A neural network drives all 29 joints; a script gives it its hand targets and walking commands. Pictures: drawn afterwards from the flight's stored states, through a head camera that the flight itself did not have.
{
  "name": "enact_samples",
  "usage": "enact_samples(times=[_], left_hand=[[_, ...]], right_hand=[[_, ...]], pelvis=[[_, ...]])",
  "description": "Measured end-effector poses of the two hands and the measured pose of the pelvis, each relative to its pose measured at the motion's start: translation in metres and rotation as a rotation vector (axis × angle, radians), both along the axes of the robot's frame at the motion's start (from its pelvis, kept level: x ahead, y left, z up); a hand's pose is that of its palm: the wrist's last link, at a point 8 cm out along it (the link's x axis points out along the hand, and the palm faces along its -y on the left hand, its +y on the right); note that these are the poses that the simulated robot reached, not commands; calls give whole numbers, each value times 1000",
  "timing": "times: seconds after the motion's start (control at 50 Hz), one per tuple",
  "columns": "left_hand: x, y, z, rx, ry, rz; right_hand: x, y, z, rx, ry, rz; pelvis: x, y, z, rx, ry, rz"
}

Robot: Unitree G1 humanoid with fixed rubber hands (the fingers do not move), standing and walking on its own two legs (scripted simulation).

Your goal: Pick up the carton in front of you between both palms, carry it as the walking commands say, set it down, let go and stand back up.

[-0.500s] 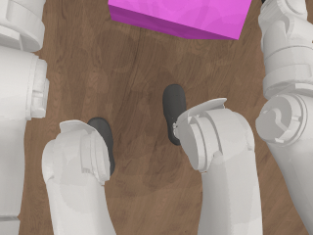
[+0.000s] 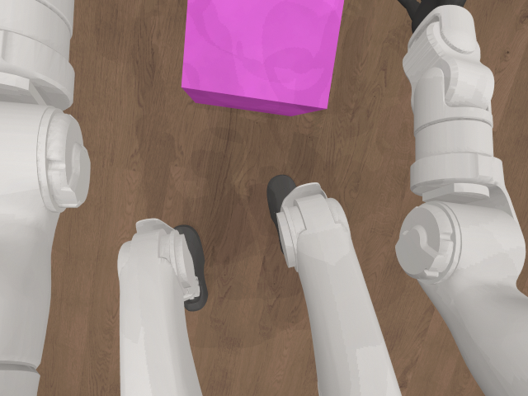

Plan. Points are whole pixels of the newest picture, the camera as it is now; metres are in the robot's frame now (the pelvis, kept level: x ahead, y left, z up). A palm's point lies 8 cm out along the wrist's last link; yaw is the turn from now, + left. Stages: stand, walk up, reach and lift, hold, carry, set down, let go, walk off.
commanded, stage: set down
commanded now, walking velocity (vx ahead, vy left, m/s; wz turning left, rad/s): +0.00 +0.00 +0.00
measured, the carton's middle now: (255, 46) +0.54 -0.10 -0.35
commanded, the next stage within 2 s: let go in 0.48 s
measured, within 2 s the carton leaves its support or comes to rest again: neither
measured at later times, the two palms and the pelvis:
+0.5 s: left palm out of the picture +0.63 +0.09 +0.04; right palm out of the picture +0.49 -0.28 +0.04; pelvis +0.03 +0.00 +0.13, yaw +1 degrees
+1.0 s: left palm out of the picture +0.46 +0.14 +0.14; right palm out of the picture +0.38 -0.27 +0.15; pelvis +0.07 -0.03 +0.24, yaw +3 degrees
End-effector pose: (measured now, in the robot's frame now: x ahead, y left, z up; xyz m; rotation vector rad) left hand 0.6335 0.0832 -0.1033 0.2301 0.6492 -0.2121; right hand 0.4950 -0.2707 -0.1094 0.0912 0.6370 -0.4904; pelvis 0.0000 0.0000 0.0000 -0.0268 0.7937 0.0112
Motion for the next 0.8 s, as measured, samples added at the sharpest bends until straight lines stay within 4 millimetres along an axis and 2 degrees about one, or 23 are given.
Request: enact_samples(times=[0.16, 0.42, 0.56, 0.62, 0.68, 0.8], left_hand=[[2, 4, 41, 2, -8, -19], [3, 4, 124, 3, 4, -29], [-3, 10, 160, -1, 16, -16], [-13, 15, 171, 5, 15, 5], [-31, 22, 179, 17, 12, 46], [-92, 40, 197, 41, 14, 188]], right_hand=[[1, -2, 46, -13, 2, 3], [-4, -7, 129, -6, -5, -5], [-8, -3, 163, -12, 1, 15], [-13, 3, 174, -21, 11, 54], [-23, 10, 184, -33, 34, 120], [-55, 17, 209, -57, 102, 284]], pelvis=[[9, 0, 38, -3, 44, 9], [24, 1, 112, 3, 53, 6], [29, 0, 148, 11, 31, 11], [33, -2, 162, 18, 19, 14], [38, -5, 175, 26, 1, 17], [50, -13, 203, 40, -76, 28]])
